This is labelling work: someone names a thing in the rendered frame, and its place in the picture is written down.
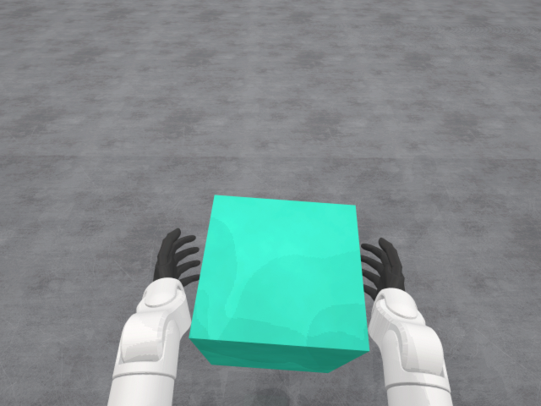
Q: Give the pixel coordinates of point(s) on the right robot hand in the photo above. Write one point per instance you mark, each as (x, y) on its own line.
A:
(390, 269)

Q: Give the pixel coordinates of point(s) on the robot right forearm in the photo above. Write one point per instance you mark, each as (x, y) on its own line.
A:
(412, 353)

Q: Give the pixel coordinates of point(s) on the robot left forearm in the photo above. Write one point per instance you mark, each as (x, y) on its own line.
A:
(147, 357)

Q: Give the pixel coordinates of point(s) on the left robot hand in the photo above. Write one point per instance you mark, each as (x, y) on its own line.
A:
(167, 260)

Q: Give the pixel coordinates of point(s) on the carton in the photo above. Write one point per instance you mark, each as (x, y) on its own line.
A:
(281, 286)

